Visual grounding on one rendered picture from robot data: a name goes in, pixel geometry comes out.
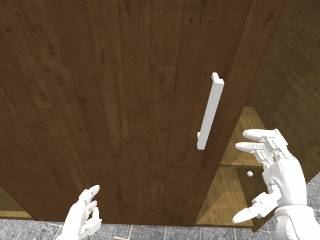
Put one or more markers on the handle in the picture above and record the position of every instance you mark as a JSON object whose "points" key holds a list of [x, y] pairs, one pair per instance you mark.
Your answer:
{"points": [[213, 101]]}

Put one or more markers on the wardrobe door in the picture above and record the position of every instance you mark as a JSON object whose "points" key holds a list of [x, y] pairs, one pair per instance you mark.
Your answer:
{"points": [[114, 92], [7, 203]]}

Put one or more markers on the robot right forearm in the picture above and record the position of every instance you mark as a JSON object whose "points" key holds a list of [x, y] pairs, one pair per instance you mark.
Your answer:
{"points": [[296, 222]]}

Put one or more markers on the robot left hand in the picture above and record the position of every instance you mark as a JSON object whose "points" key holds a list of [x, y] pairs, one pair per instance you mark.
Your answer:
{"points": [[76, 221]]}

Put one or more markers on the robot right hand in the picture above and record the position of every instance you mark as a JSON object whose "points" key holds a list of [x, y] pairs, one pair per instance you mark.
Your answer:
{"points": [[290, 186]]}

